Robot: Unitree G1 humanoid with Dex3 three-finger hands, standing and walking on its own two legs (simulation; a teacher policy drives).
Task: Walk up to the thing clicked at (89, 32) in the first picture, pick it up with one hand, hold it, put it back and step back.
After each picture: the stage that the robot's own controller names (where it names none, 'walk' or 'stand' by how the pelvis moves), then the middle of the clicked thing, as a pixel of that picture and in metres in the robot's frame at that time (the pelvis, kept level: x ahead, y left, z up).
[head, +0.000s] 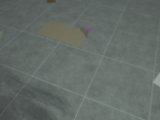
stand; (88, 33) +1.64 -0.18 -0.72
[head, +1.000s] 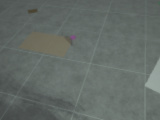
walk; (73, 40) +1.51 +0.14 -0.70
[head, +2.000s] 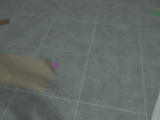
walk; (55, 68) +0.97 +0.26 -0.71
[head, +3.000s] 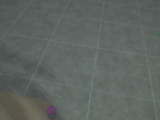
walk; (51, 113) +0.54 +0.20 -0.70
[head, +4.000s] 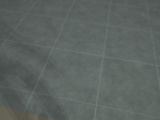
stand; out of the picture +0.36 +0.20 -0.72
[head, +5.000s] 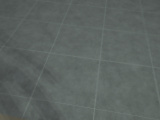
stand; out of the picture +0.35 +0.20 -0.73
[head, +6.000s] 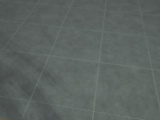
stand; out of the picture +0.35 +0.22 -0.73
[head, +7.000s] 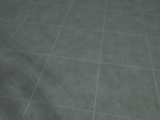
stand; out of the picture +0.33 +0.22 -0.73
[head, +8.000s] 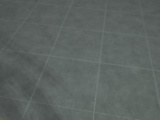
stand; out of the picture +0.34 +0.22 -0.73
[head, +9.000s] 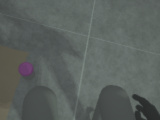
go down; (27, 71) +0.42 +0.22 -0.38
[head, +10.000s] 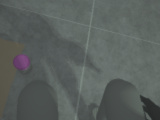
go down; (23, 65) +0.42 +0.23 -0.31
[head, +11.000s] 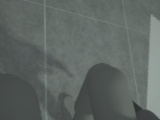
close in; out of the picture +0.41 +0.27 -0.23
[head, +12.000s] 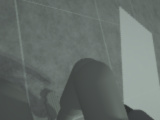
close; out of the picture +0.41 +0.29 -0.22
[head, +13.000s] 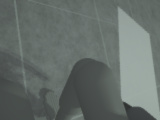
lift; out of the picture +0.39 +0.27 -0.23
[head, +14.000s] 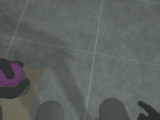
lift; (15, 81) +0.34 +0.21 -0.02
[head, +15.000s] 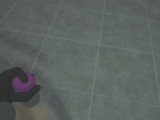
hold; (27, 90) +0.33 +0.18 +0.00
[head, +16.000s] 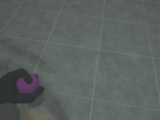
hold; (31, 91) +0.33 +0.17 +0.00
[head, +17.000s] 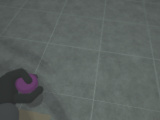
hold; (30, 91) +0.33 +0.18 +0.01
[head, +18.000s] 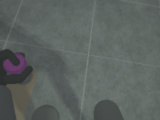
crouch; (19, 70) +0.40 +0.20 -0.07
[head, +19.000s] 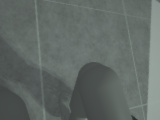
lower; out of the picture +0.44 +0.28 -0.20
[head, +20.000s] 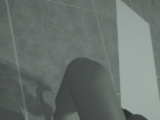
lower; out of the picture +0.43 +0.30 -0.23
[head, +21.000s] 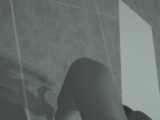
lower; out of the picture +0.43 +0.30 -0.22
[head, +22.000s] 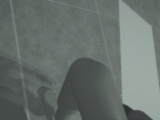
lower; out of the picture +0.43 +0.30 -0.22
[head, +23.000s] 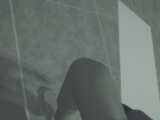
lower; out of the picture +0.42 +0.30 -0.23
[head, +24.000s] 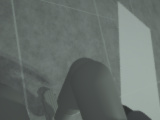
withdraw; out of the picture +0.42 +0.29 -0.23
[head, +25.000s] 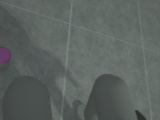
stand; (1, 59) +0.43 +0.26 -0.27
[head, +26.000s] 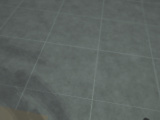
stand; out of the picture +0.38 +0.20 -0.64
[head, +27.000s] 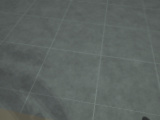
stand; out of the picture +0.39 +0.20 -0.67
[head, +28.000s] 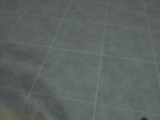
stand; out of the picture +0.38 +0.20 -0.67
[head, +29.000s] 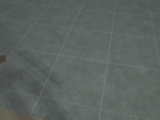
stand; out of the picture +0.40 +0.20 -0.72
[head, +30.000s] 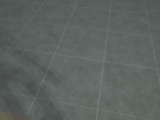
stand; out of the picture +0.37 +0.21 -0.73
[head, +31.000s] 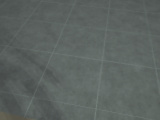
walk; out of the picture +0.36 +0.21 -0.73
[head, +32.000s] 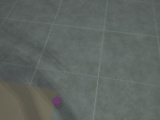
walk; (57, 103) +0.48 +0.20 -0.71
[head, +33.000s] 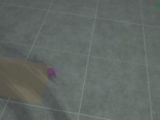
walk; (51, 74) +0.75 +0.20 -0.70
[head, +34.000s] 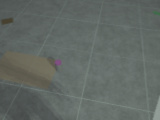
stand; (58, 65) +1.01 +0.23 -0.70
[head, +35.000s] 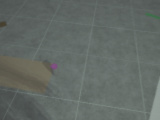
stand; (54, 69) +0.99 +0.22 -0.72
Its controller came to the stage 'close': yes
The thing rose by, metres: 0.72
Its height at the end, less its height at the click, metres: +0.00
